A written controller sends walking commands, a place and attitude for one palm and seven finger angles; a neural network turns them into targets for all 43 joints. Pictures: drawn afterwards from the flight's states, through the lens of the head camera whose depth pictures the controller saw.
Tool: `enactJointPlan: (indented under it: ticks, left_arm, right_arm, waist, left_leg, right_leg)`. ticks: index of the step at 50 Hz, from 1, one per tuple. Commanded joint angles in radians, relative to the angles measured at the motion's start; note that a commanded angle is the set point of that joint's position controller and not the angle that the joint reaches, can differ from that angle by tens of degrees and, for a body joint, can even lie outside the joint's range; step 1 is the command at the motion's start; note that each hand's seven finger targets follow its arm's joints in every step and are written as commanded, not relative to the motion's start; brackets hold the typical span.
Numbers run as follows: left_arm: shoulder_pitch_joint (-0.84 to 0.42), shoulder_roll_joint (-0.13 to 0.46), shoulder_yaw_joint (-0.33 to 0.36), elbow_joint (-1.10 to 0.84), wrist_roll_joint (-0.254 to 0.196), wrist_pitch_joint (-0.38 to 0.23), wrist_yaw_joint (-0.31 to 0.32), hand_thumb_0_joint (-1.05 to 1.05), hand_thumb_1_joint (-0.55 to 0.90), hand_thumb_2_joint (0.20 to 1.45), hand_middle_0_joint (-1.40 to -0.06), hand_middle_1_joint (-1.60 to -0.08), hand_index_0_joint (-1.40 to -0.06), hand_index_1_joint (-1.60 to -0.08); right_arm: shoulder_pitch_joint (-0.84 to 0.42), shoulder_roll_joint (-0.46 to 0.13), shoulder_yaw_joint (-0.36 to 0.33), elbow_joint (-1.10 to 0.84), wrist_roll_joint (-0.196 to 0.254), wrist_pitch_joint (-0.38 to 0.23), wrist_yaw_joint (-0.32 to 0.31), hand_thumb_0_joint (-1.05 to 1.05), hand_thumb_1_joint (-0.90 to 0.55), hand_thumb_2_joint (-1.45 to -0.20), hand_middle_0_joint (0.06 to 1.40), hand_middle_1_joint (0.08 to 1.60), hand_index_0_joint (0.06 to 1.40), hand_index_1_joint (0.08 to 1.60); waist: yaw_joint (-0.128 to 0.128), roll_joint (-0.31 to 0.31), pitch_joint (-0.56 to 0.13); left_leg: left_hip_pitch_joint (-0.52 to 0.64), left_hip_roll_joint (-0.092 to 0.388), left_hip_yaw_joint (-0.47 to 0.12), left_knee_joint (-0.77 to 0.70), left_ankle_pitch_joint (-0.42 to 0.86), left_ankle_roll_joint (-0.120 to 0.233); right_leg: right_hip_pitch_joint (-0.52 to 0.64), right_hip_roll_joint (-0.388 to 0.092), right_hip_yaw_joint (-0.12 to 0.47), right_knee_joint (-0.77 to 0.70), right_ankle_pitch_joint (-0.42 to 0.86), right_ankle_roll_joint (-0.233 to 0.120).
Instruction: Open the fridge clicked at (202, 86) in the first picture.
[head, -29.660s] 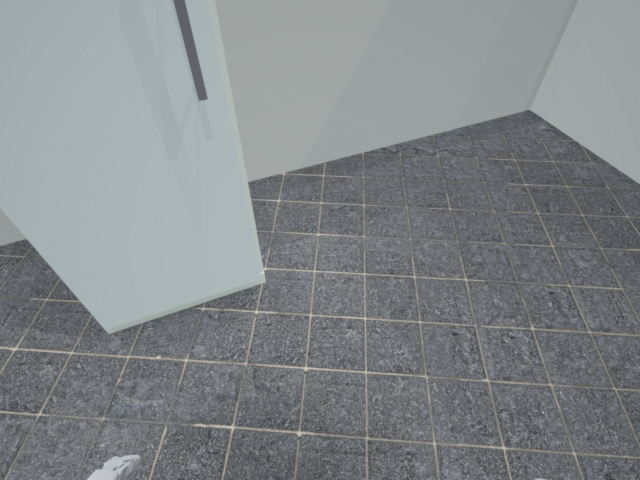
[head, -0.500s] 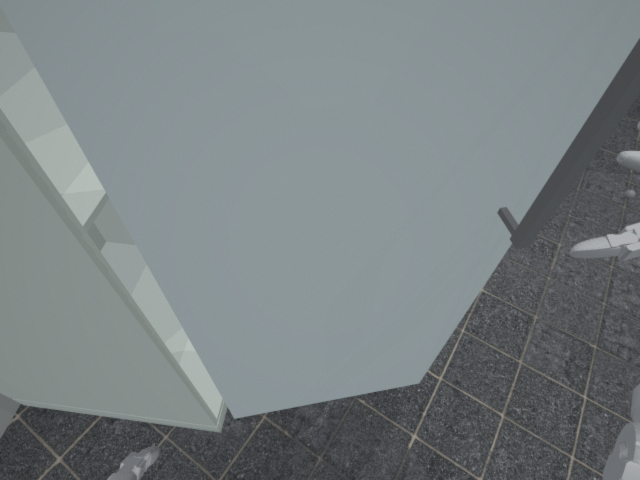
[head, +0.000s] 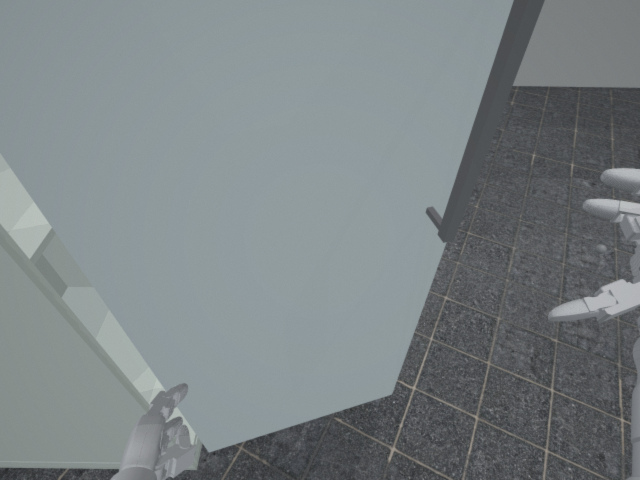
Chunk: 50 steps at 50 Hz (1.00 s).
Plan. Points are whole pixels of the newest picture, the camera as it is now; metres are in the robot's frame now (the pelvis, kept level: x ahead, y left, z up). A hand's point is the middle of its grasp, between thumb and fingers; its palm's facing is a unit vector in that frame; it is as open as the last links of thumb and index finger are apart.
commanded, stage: slip the hand off the handle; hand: right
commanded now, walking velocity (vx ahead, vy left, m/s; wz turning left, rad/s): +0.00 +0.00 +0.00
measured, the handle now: (469, 132) +0.45 -0.17 +0.24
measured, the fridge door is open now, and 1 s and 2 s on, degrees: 72 72 72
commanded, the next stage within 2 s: draw the hand back to the body in 0.14 s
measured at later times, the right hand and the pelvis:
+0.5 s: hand (585, 275) +0.28 -0.25 +0.18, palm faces -0.03 +0.99 -0.15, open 14.7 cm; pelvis +0.00 +0.02 +0.01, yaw -1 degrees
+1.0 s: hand (615, 326) +0.23 -0.27 +0.16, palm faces +0.42 +0.86 -0.29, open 13.3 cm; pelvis +0.00 +0.01 +0.01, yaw +0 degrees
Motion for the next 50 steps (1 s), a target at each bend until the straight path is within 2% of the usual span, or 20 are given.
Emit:
enactJointPlan:
  ticks: [1,6,7,13,14,15,19,25,26,32,34,38,39,40,41,42,43,45,48,50]
  left_arm:
    - [-0.075,0.142,0.051,-0.134,-0.001,-0.071,0.021,0.0,0.9,0.9,-0.2,-0.3,-0.2,-0.3]
    - [-0.093,0.136,0.041,-0.14,0.0,-0.084,0.021,0.0,0.9,0.9,-0.2,-0.3,-0.2,-0.3]
    - [-0.091,0.139,0.042,-0.134,0.002,-0.082,0.022,0.0,0.9,0.9,-0.2,-0.3,-0.2,-0.3]
    - [-0.107,0.138,0.034,-0.123,-0.002,-0.097,0.034,0.0,0.9,0.9,-0.2,-0.3,-0.2,-0.3]
    - [-0.097,0.16,0.026,-0.122,-0.023,-0.101,0.041,0.0,0.9,0.9,-0.2,-0.3,-0.2,-0.3]
    - [-0.103,0.158,0.027,-0.137,-0.033,-0.104,0.052,0.0,0.9,0.9,-0.2,-0.3,-0.2,-0.3]
    - [-0.126,0.159,0.015,-0.166,-0.04,-0.121,0.067,0.0,0.9,0.9,-0.2,-0.3,-0.2,-0.3]
    - [-0.104,0.17,0.015,-0.179,-0.042,-0.156,0.032,0.0,0.9,0.9,-0.2,-0.3,-0.2,-0.3]
    - [-0.097,0.176,0.018,-0.182,-0.044,-0.158,0.025,0.0,0.9,0.9,-0.2,-0.3,-0.2,-0.3]
    - [-0.095,0.177,0.033,-0.212,-0.052,-0.174,0.001,0.0,0.9,0.9,-0.2,-0.3,-0.2,-0.3]
    - [-0.088,0.182,0.037,-0.217,-0.053,-0.186,0.002,0.0,0.9,0.9,-0.2,-0.3,-0.2,-0.3]
    - [-0.088,0.176,0.035,-0.209,-0.04,-0.219,0.014,0.0,0.9,0.9,-0.2,-0.3,-0.2,-0.3]
    - [-0.066,0.144,0.039,-0.184,0.013,-0.212,-0.001,0.0,0.9,0.9,-0.2,-0.3,-0.2,-0.3]
    - [-0.07,0.145,0.04,-0.169,0.02,-0.212,0.001,0.0,0.9,0.9,-0.2,-0.3,-0.2,-0.3]
    - [-0.086,0.148,0.04,-0.17,0.018,-0.212,0.004,0.0,0.9,0.9,-0.2,-0.3,-0.2,-0.3]
    - [-0.103,0.147,0.048,-0.157,0.015,-0.202,0.01,0.0,0.9,0.9,-0.2,-0.3,-0.2,-0.3]
    - [-0.1,0.142,0.048,-0.151,0.019,-0.197,0.01,0.0,0.9,0.9,-0.2,-0.3,-0.2,-0.3]
    - [-0.101,0.13,0.046,-0.14,0.026,-0.191,0.01,0.0,0.9,0.9,-0.2,-0.3,-0.2,-0.3]
    - [-0.097,0.125,0.054,-0.126,0.032,-0.176,0.009,0.0,0.9,0.9,-0.2,-0.3,-0.2,-0.3]
    - [-0.105,0.12,0.055,-0.123,0.034,-0.171,0.008,0.0,0.9,0.9,-0.2,-0.3,-0.2,-0.3]
  right_arm:
    - [-0.341,-0.216,-0.016,-0.283,0.014,-0.045,0.005,0.0,0.55,-0.2,0.25,1.15,0.25,1.15]
    - [-0.256,-0.227,-0.05,-0.302,0.024,-0.023,0.002,0.0,0.55,-0.2,0.25,1.15,0.25,1.15]
    - [-0.222,-0.256,-0.091,-0.295,0.028,-0.022,-0.001,0.0,0.55,-0.2,0.25,1.15,0.25,1.15]
    - [-0.332,-0.261,-0.075,-0.273,0.032,-0.018,0.002,0.0,0.55,-0.2,0.25,1.15,0.25,1.15]
    - [-0.266,-0.251,-0.013,-0.142,0.072,0.055,0.107,0.0,0.55,-0.2,0.25,1.15,0.25,1.15]
    - [-0.307,-0.303,-0.054,-0.193,0.101,0.082,0.16,0.0,0.55,-0.2,0.25,1.15,0.25,1.15]
    - [-0.282,-0.382,-0.119,-0.24,0.147,0.163,0.286,0.0,0.55,-0.2,0.25,1.15,0.25,1.15]
    - [-0.126,-0.464,-0.249,-0.128,0.241,0.205,0.442,0.0,0.55,-0.2,0.25,1.15,0.25,1.15]
    - [-0.099,-0.472,-0.269,-0.099,0.254,0.209,0.461,0.0,0.55,-0.2,0.25,1.15,0.25,1.15]
    - [-0.05,-0.365,-0.17,-0.155,0.252,0.217,0.476,0.0,0.55,-0.2,0.25,1.15,0.25,1.15]
    - [-0.07,-0.385,-0.171,-0.224,0.247,0.205,0.469,0.0,0.514,-0.218,0.249,1.129,0.249,1.129]
    - [-0.084,-0.423,-0.21,-0.371,0.244,0.159,0.43,0.0,0.369,-0.287,0.244,1.044,0.244,1.044]
    - [-0.08,-0.438,-0.196,-0.534,0.047,0.087,0.16,0.0,0.332,-0.305,0.242,1.023,0.242,1.023]
    - [0.094,-0.285,-0.123,-0.445,0.032,0.083,0.037,0.0,0.296,-0.322,0.241,1.001,0.241,1.001]
    - [0.156,-0.2,-0.076,-0.452,0.028,0.09,-0.023,0.0,0.26,-0.34,0.24,0.98,0.24,0.98]
    - [0.159,-0.203,-0.092,-0.528,0.006,0.082,-0.077,0.0,0.224,-0.357,0.239,0.959,0.239,0.959]
    - [0.172,-0.239,-0.129,-0.593,-0.009,0.064,-0.126,0.0,0.188,-0.375,0.237,0.938,0.237,0.938]
    - [0.227,-0.228,-0.136,-0.645,-0.033,0.038,-0.19,0.0,0.115,-0.41,0.235,0.895,0.235,0.895]
    - [0.277,-0.193,-0.12,-0.678,-0.061,0.021,-0.247,0.0,0.006,-0.462,0.231,0.831,0.231,0.831]
    - [0.26,-0.159,-0.078,-0.706,-0.078,0.017,-0.266,0.0,-0.066,-0.497,0.229,0.789,0.229,0.789]
  waist:
    - [0.04,-0.118,-0.188]
    - [0.02,-0.107,-0.18]
    - [0.01,-0.084,-0.175]
    - [0.036,-0.094,-0.122]
    - [0.056,-0.111,-0.143]
    - [0.04,-0.105,-0.163]
    - [0.022,-0.117,-0.231]
    - [0.011,-0.007,-0.128]
    - [0.01,0.025,-0.105]
    - [0.022,-0.041,-0.074]
    - [0.029,-0.047,-0.096]
    - [0.029,-0.088,-0.147]
    - [-0.018,-0.036,-0.032]
    - [0.016,-0.003,0.008]
    - [0.009,-0.005,0.032]
    - [-0.004,-0.032,-0.002]
    - [-0.009,-0.123,-0.051]
    - [-0.016,-0.183,-0.083]
    - [-0.012,-0.115,-0.107]
    - [-0.005,-0.134,-0.089]
  left_leg:
    - [-0.087,-0.064,0.011,-0.073,0.112,0.049]
    - [-0.064,-0.06,0.013,-0.08,0.102,0.049]
    - [-0.044,-0.059,0.011,-0.09,0.115,0.051]
    - [-0.076,-0.051,0.0,-0.105,0.056,0.046]
    - [-0.034,-0.043,-0.007,-0.121,0.055,0.049]
    - [-0.001,-0.039,-0.009,-0.133,0.071,0.049]
    - [0.063,-0.034,-0.009,-0.137,0.165,0.045]
    - [0.061,-0.026,-0.032,-0.157,0.244,0.023]
    - [0.046,-0.024,-0.044,-0.162,0.231,0.012]
    - [-0.004,-0.008,-0.095,-0.165,0.149,-0.01]
    - [-0.021,-0.014,-0.092,-0.17,0.111,-0.014]
    - [-0.008,-0.027,-0.068,-0.167,0.086,0.007]
    - [-0.021,-0.023,-0.05,-0.236,0.062,0.032]
    - [-0.038,-0.021,-0.031,-0.24,0.028,0.032]
    - [-0.036,-0.019,-0.019,-0.227,-0.001,0.03]
    - [0.002,-0.018,-0.023,-0.232,0.02,0.036]
    - [0.028,-0.008,-0.026,-0.222,0.041,0.038]
    - [0.063,-0.008,-0.019,-0.2,0.072,0.043]
    - [0.1,-0.008,-0.018,-0.197,0.13,0.044]
    - [0.099,-0.011,-0.014,-0.19,0.142,0.045]
  right_leg:
    - [0.229,0.007,0.099,-0.134,0.113,0.013]
    - [0.211,0.01,0.097,-0.14,0.093,0.016]
    - [0.204,0.009,0.092,-0.14,0.11,0.012]
    - [0.173,0.015,0.082,-0.143,0.031,0.009]
    - [0.199,0.005,0.079,-0.162,0.016,0.005]
    - [0.201,0.01,0.085,-0.162,0.029,-0.001]
    - [0.241,0.022,0.072,-0.143,0.136,-0.016]
    - [0.191,0.036,0.075,-0.119,0.181,-0.025]
    - [0.17,0.038,0.076,-0.115,0.165,-0.025]
    - [0.162,0.028,0.058,-0.081,0.122,-0.017]
    - [0.177,0.03,0.06,-0.079,0.105,-0.023]
    - [0.221,0.026,0.076,-0.087,0.102,-0.03]
    - [0.169,0.025,0.084,-0.118,0.103,-0.024]
    - [0.179,0.009,0.074,-0.151,0.057,-0.009]
    - [0.168,0.005,0.086,-0.176,-0.001,-0.001]
    - [0.194,0.006,0.075,-0.183,0.014,-0.006]
    - [0.217,0.006,0.065,-0.184,0.022,-0.003]
    - [0.237,0.008,0.062,-0.208,0.034,0.002]
    - [0.252,-0.002,0.058,-0.215,0.104,-0.004]
    - [0.268,-0.004,0.059,-0.225,0.122,-0.002]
